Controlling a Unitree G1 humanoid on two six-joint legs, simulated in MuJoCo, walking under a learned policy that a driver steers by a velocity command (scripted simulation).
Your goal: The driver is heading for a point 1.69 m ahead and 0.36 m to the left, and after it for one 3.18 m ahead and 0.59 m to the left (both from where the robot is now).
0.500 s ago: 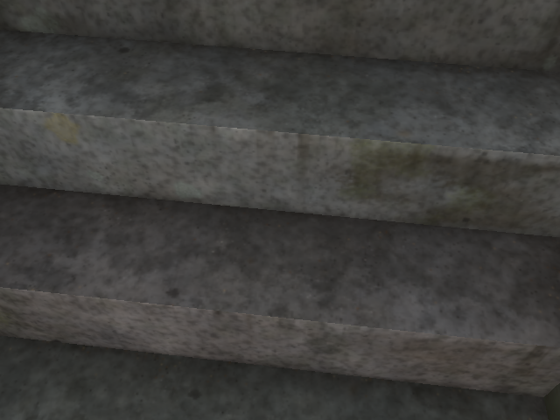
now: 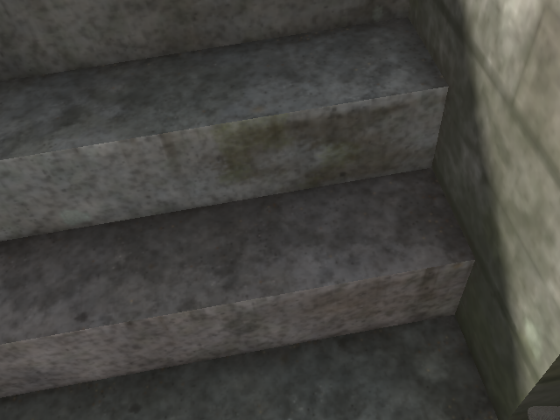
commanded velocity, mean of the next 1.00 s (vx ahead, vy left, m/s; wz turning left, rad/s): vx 0.34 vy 0.00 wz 0.29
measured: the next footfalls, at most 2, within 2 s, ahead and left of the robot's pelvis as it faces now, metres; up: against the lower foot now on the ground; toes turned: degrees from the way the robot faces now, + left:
left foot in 0.16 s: +0.02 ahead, +0.13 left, +0.00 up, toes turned +1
left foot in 0.56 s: +0.09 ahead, +0.17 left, +0.00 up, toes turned +15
